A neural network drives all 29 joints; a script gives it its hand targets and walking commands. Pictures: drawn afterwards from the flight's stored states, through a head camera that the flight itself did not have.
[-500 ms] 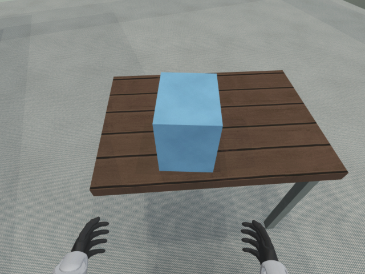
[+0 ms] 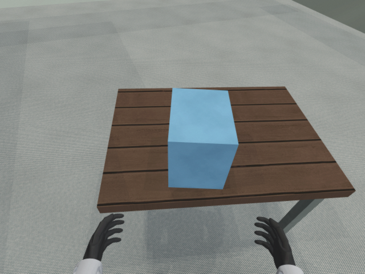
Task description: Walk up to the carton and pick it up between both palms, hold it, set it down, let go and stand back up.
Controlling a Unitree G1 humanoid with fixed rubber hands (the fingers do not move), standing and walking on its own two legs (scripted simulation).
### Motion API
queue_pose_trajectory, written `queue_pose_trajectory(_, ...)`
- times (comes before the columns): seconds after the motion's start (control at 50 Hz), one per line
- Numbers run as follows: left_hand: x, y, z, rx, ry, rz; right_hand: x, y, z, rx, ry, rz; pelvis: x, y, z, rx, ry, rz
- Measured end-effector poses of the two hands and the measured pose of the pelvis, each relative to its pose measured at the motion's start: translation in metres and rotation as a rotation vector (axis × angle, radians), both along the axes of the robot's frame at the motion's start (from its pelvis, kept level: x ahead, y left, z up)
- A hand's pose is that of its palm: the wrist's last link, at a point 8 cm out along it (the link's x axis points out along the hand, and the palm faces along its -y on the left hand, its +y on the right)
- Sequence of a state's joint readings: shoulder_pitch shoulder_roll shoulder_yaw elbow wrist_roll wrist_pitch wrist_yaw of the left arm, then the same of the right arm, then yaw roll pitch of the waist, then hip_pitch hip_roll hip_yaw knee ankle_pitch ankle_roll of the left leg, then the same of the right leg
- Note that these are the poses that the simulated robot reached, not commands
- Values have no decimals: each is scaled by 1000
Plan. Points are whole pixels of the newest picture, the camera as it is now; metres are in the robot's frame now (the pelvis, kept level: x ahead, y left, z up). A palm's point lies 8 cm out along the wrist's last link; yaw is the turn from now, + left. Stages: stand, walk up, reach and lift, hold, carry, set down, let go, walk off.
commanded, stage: reach and lift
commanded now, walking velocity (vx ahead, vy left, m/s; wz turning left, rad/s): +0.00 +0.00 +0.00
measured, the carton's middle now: (197, 139) +0.51 -0.05 -0.03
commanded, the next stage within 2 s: none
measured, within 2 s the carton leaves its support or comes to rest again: neither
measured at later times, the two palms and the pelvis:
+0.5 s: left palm (111, 221) +0.25 +0.17 -0.02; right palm (275, 227) +0.23 -0.21 -0.03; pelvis -0.02 +0.01 -0.01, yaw -1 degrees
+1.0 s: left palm (121, 176) +0.34 +0.15 +0.02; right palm (267, 185) +0.32 -0.21 +0.00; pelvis -0.03 -0.02 -0.01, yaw +1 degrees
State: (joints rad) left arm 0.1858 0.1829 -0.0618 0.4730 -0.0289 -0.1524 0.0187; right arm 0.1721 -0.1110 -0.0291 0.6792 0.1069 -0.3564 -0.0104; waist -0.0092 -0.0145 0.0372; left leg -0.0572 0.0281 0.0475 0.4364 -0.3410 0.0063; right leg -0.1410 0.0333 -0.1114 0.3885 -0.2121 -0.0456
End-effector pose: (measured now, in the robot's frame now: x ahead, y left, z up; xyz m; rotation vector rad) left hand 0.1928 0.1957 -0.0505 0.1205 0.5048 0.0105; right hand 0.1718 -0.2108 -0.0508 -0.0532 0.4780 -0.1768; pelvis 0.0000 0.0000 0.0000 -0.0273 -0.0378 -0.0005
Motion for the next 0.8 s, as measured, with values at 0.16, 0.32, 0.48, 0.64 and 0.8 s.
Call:
queue_pose_trajectory(0.16, 16, -7, 11, -22, -98, -1, 15, 6, 9, 5, -72, 4, -4, 14, -1, -9, -12, -11)
queue_pose_trajectory(0.32, 36, -18, 22, -40, -189, -1, 34, 6, 19, 9, -140, 1, -11, 19, -3, -10, -3, -14)
queue_pose_trajectory(0.48, 54, -26, 26, -51, -258, 8, 55, 5, 23, 22, -190, -1, -22, 15, -8, -3, 40, -11)
queue_pose_trajectory(0.64, 76, -32, 25, -41, -221, 25, 83, 5, 21, 35, -160, 7, -31, 7, -10, 11, 102, -11)
queue_pose_trajectory(0.8, 109, -32, 46, -31, -262, 39, 119, 4, 37, 43, -221, 7, -34, -3, -11, 17, 165, -4)
